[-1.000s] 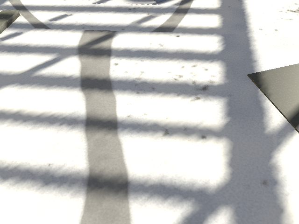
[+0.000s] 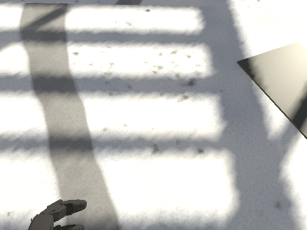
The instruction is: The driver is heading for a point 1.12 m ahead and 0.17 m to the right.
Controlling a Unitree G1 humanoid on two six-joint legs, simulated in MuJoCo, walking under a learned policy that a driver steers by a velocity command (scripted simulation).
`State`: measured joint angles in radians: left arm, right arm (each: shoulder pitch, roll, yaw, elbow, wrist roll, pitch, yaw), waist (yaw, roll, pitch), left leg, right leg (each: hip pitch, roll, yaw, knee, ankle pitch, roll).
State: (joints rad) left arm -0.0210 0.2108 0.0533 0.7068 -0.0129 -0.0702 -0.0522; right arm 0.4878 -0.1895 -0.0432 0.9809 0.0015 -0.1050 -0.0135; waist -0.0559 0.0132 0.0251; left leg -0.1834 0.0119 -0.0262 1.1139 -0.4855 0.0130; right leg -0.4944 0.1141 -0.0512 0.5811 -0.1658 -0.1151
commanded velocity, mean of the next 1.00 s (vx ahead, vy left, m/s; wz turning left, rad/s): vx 0.50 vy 0.00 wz -0.32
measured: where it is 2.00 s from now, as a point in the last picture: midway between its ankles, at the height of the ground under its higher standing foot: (176, 111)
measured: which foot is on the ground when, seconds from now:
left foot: up 0.00-0.34, down 0.36-0.86, up 0.88-1.00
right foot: down 0.00-0.38, up 0.40-0.84, down 0.86-1.00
